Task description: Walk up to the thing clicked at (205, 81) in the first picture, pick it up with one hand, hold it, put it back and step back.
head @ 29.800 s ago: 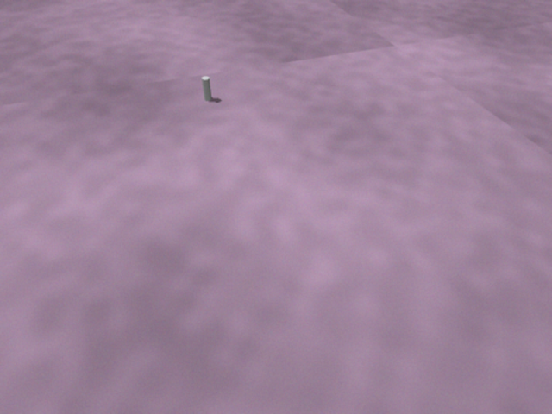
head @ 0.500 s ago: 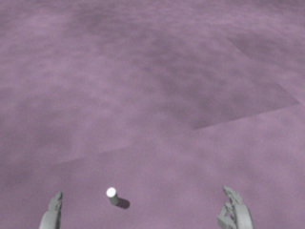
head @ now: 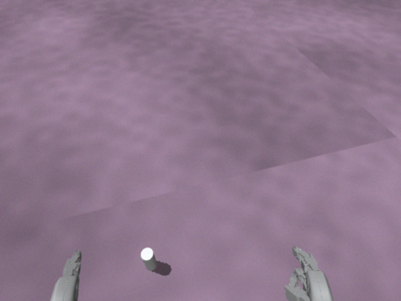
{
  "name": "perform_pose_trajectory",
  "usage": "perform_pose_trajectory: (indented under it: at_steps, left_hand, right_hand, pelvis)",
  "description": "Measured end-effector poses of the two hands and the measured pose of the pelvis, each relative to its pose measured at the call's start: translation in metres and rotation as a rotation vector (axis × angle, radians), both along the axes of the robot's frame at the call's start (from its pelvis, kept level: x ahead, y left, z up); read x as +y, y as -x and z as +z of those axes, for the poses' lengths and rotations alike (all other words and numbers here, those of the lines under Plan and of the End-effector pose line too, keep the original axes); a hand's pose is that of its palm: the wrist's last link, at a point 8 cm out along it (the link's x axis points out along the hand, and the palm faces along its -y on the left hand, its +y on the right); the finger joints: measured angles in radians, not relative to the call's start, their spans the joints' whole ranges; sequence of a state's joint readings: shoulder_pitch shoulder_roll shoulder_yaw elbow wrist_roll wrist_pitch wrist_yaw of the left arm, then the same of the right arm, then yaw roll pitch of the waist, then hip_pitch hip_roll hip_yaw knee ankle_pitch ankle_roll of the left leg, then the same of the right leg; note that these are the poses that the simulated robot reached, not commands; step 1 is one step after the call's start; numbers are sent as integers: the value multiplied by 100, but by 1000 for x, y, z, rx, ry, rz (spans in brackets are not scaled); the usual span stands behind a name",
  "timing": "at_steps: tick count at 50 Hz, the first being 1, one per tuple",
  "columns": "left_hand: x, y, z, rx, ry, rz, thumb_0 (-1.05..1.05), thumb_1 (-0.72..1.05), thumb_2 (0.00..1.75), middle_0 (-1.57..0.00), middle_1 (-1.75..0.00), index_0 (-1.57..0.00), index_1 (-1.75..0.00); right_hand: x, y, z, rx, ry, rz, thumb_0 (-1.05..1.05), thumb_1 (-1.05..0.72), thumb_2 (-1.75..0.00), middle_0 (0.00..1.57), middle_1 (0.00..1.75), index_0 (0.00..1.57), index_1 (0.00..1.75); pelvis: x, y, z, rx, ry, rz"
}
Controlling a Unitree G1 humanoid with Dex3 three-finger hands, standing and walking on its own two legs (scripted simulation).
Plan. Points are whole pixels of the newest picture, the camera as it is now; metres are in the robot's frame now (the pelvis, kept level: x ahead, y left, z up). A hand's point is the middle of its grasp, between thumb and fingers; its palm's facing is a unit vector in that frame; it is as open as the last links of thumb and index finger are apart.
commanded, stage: stand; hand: left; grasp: from the side
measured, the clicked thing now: (149, 259) +0.41 +0.18 -0.65
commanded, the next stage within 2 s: none
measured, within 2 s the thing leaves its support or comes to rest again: neither
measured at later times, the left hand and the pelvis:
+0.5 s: hand out of the picture +0.16 +0.19 -0.07, palm faces +0.04 -0.95 -0.32, open 9.9 cm; pelvis -0.01 +0.00 +0.00, yaw +1 degrees
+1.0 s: hand out of the picture +0.04 +0.25 -0.11, palm faces +0.02 -0.94 -0.34, open 7.4 cm; pelvis -0.02 +0.00 +0.05, yaw +1 degrees
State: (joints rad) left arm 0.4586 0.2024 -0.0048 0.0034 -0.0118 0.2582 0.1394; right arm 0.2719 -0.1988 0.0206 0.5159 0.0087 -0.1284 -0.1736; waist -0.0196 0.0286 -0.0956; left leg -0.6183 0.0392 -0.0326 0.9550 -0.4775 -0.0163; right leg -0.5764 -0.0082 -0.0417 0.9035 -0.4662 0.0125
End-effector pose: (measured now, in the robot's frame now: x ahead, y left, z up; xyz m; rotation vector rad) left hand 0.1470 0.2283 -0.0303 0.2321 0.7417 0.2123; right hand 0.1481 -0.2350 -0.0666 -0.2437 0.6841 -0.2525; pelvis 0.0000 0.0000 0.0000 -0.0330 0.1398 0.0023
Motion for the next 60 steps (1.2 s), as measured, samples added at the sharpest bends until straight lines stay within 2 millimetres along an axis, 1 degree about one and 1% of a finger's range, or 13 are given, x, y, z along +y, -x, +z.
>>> perform_pose_trajectory:
  at_steps: [7,9,12,17,20,23,25,27,32,38,45,53,60]
  left_hand:
    - [0,-1,1,-2,0,4,0,-52,7,-6,-7,-7,-7]
    - [-1,-1,1,-2,1,5,0,-48,11,-9,-10,-9,-10]
    - [-2,-1,0,-1,3,4,0,-38,21,-13,-16,-13,-16]
    - [-3,-1,1,-2,5,4,0,-11,48,-17,-24,-17,-24]
    - [-3,1,1,-2,2,4,0,10,63,-19,-26,-19,-27]
    - [-2,2,-2,-1,-15,-17,0,32,74,-19,-28,-19,-28]
    - [4,2,-13,21,-40,-66,0,46,79,-20,-28,-20,-29]
    - [13,7,-24,64,-47,-83,0,58,82,-20,-29,-20,-29]
    - [36,34,-36,175,-51,-54,1,77,87,-20,-29,-21,-30]
    - [55,71,-42,303,-58,-3,1,86,89,-20,-30,-20,-30]
    - [62,100,-42,399,-38,46,1,89,90,-20,-30,-20,-30]
    - [60,122,-40,472,-25,66,1,90,90,-20,-30,-20,-30]
    - [61,131,-37,506,-28,77,1,90,90,-20,-30,-20,-30]
  right_hand:
    - [-1,-3,0,0,0,2,1,-90,-90,21,30,21,30]
    - [-1,-4,1,-1,1,3,1,-90,-90,21,30,21,30]
    - [-2,-4,1,-3,2,3,1,-90,-90,21,30,21,30]
    - [-3,-3,2,-4,3,2,1,-90,-90,21,30,21,30]
    - [-3,-2,1,-5,2,2,1,-90,-90,21,30,21,30]
    - [-4,0,-1,15,13,30,1,-90,-90,21,30,20,30]
    - [-7,4,-10,113,33,106,1,-90,-90,21,30,20,30]
    - [-13,10,-16,208,36,143,1,-90,-90,21,30,21,30]
    - [-32,32,-14,314,20,112,1,-90,-90,21,30,21,30]
    - [-47,60,-10,400,23,55,1,-90,-90,21,30,21,30]
    - [-43,85,-9,488,4,33,1,-90,-90,21,30,20,30]
    - [-35,96,-9,532,-33,29,0,-90,-90,21,30,20,30]
    - [-39,100,-9,556,-39,24,0,-90,-90,21,30,20,30]
  pelvis:
    - [-1,-2,0,0,0,1]
    - [-1,-2,0,0,0,1]
    - [-1,-2,0,-1,0,2]
    - [-2,-1,0,-2,-1,2]
    - [-3,0,0,-4,-1,2]
    - [-3,2,1,-20,-4,5]
    - [-4,5,4,-54,-18,10]
    - [-5,8,8,-76,-29,10]
    - [-5,11,18,-113,-40,9]
    - [-2,11,29,-145,-38,15]
    - [3,13,41,-175,-35,17]
    - [2,17,50,-199,-37,24]
    - [0,19,54,-203,-37,28]
